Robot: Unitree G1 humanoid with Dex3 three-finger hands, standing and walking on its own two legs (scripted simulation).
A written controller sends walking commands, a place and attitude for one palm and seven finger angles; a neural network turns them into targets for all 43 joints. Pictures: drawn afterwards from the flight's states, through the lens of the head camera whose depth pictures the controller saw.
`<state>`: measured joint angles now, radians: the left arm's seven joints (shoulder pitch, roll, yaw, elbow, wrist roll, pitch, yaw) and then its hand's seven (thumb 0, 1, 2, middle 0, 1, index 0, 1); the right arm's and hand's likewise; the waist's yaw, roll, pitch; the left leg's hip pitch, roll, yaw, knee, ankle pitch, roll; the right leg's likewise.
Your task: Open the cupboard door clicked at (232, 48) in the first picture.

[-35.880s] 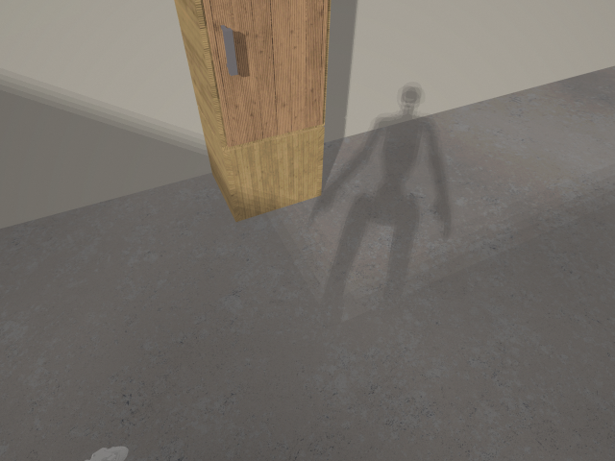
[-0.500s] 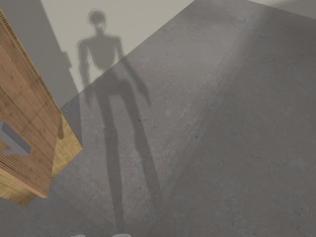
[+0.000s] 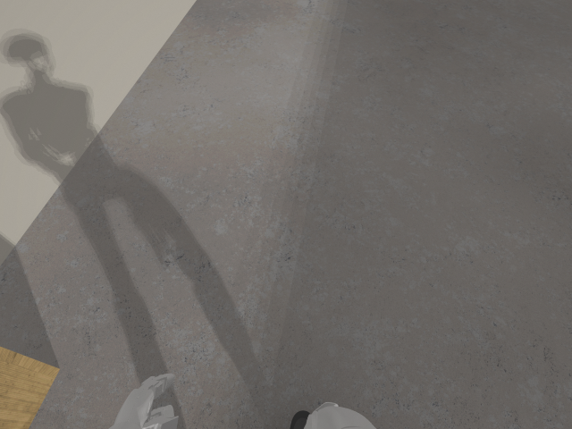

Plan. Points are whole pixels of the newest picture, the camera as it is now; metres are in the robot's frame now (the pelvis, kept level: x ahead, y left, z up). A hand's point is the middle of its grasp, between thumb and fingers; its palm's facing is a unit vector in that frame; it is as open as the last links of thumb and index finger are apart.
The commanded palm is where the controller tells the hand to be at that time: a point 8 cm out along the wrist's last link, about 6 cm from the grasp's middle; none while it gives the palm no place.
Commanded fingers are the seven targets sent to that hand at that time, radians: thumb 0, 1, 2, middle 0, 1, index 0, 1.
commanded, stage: walk to a spot facing it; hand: left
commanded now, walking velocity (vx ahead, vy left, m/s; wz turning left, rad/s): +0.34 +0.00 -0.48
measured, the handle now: out of the picture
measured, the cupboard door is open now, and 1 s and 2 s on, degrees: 42 42 42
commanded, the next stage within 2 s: turn to face it in 1.06 s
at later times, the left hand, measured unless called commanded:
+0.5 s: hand (199, 381) +0.20 +0.14 -0.15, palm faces -0.05 -0.98 -0.20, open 7.3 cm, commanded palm none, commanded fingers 0.00 0.90 0.90 -0.20 -0.30 -0.20 -0.30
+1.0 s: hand (279, 153) +0.71 +0.03 -0.15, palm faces -0.39 -0.90 -0.16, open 7.3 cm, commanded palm none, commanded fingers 0.00 0.90 0.90 -0.20 -0.30 -0.20 -0.30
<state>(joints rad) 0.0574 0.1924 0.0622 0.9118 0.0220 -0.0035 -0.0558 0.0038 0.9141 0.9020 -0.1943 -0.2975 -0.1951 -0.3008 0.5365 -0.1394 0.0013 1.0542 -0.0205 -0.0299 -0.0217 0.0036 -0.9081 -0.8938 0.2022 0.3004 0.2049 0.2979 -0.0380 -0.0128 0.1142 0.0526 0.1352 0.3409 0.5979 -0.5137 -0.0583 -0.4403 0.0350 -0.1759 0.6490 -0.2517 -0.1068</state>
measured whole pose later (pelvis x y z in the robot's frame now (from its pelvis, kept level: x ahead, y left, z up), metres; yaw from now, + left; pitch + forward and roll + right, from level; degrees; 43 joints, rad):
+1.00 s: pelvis +0.53 -0.09 +0.01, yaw -22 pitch +1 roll -1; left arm 0.09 0.19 0.06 0.96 0.02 -0.02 -0.03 0.00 0.92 0.90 -0.19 -0.30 -0.19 -0.30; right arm 0.52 -0.15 -0.01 1.12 -0.02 -0.05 -0.03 0.00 -0.92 -0.89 0.20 0.30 0.20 0.30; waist -0.04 -0.01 0.07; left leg 0.10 0.02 0.28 0.36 -0.45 0.01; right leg -0.53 0.00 -0.15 0.70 -0.17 -0.08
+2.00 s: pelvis +0.80 -0.23 +0.02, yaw -5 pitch +3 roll -1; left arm 0.09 0.22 0.06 0.89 0.01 0.03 0.02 0.00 0.91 0.90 -0.20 -0.30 -0.20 -0.30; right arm 0.23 -0.21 -0.07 0.95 -0.02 0.03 0.00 0.00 -0.91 -0.89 0.20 0.30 0.21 0.30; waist -0.04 0.01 0.06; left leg -0.36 -0.06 -0.11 0.51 -0.20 0.03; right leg -0.42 0.00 0.02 0.77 -0.40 0.10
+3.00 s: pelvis +0.83 -0.29 +0.01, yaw +31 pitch +2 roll +1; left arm 0.11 0.22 0.05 0.84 0.01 0.02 0.01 0.00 0.91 0.90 -0.20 -0.30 -0.20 -0.30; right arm 0.22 -0.23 -0.06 0.93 -0.01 0.05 0.01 0.00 -0.91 -0.89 0.20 0.30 0.21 0.30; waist -0.03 0.03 0.09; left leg -0.34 -0.03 -0.11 0.59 -0.29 -0.02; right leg -0.32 -0.02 -0.03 0.59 -0.32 0.06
